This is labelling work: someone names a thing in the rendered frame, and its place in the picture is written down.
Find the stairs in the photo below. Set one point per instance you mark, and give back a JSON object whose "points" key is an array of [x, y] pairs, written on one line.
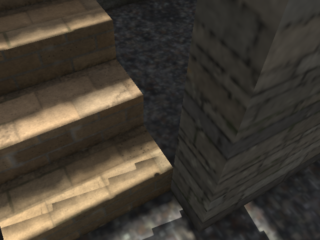
{"points": [[74, 151]]}

